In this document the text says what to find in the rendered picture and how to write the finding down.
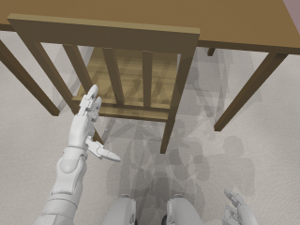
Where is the table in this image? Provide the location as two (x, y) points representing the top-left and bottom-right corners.
(0, 0), (300, 132)

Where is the robot left forearm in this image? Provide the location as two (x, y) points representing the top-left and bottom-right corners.
(33, 146), (88, 225)

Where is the right robot hand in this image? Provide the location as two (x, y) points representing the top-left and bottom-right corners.
(222, 188), (259, 225)

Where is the left robot thigh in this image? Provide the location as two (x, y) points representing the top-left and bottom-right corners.
(102, 197), (136, 225)

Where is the chair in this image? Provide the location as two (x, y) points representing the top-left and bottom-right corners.
(7, 13), (201, 154)

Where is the right robot shin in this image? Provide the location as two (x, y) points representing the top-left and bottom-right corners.
(166, 194), (183, 225)

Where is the left robot hand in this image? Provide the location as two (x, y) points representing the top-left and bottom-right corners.
(67, 84), (121, 162)

